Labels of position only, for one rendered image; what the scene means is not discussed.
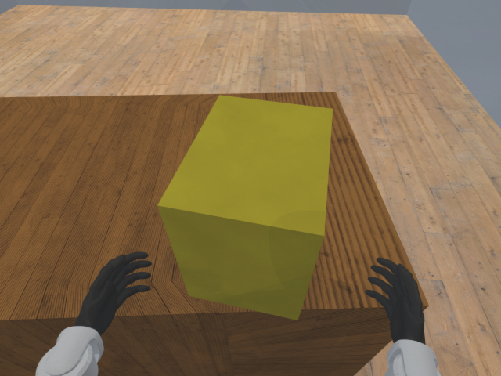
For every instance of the carton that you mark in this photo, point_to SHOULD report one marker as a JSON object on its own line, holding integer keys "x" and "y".
{"x": 245, "y": 212}

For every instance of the right robot hand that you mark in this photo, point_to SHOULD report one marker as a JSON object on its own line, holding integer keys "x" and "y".
{"x": 404, "y": 306}

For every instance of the pedestal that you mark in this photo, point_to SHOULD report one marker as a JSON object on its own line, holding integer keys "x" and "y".
{"x": 80, "y": 181}

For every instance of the left robot hand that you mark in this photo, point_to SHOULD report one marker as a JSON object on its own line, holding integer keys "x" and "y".
{"x": 108, "y": 291}

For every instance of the robot right forearm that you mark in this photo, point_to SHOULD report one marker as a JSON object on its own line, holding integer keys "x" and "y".
{"x": 411, "y": 358}

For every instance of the robot left forearm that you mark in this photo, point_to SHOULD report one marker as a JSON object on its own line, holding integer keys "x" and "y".
{"x": 76, "y": 353}

